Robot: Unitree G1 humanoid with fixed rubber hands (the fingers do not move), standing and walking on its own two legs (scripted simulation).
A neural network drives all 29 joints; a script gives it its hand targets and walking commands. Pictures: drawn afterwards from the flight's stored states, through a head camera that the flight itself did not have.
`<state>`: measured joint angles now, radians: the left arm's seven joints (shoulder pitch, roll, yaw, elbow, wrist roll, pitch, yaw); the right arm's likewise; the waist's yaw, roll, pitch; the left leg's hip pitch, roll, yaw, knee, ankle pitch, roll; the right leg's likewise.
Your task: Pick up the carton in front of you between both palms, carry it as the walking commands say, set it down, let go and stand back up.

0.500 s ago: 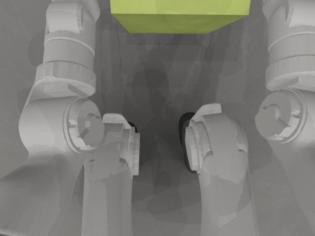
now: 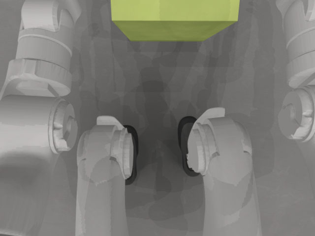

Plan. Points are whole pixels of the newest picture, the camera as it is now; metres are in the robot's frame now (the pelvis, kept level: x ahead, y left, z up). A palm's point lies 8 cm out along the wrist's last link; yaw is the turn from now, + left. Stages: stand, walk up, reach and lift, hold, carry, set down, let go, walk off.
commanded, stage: set down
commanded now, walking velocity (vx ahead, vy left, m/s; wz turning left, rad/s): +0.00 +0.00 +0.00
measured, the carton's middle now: out of the picture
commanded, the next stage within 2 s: let go in 0.86 s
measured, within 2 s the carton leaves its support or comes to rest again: neither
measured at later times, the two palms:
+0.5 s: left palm out of the picture +0.59 +0.13 +0.03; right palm out of the picture +0.56 -0.26 +0.03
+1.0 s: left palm out of the picture +0.57 +0.14 +0.17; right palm out of the picture +0.54 -0.26 +0.17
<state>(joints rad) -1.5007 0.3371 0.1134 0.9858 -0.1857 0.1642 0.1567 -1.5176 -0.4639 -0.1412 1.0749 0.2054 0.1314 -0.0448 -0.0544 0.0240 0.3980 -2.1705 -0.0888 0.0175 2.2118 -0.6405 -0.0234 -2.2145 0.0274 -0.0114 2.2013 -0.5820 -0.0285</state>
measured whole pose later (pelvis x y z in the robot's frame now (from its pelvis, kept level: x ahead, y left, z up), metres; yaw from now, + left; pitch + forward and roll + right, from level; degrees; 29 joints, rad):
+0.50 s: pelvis +0.01 +0.00 +0.13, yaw +0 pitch +47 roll +2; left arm -1.35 0.28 0.24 0.87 -0.07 0.24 0.13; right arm -1.36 -0.42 -0.27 0.94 0.08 0.22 0.01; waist -0.04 0.02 0.06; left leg -1.99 -0.08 -0.01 1.70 -0.53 -0.02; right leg -2.03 0.05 0.02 1.70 -0.48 -0.02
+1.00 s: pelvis +0.04 +0.00 +0.27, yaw -1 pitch +46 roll +2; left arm -1.16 0.21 0.31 0.85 0.07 0.20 0.08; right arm -1.18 -0.34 -0.34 0.93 -0.06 0.16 0.06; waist -0.03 0.02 -0.03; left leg -1.56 -0.07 -0.04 1.11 -0.35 -0.02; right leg -1.59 0.05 0.03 1.10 -0.31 -0.02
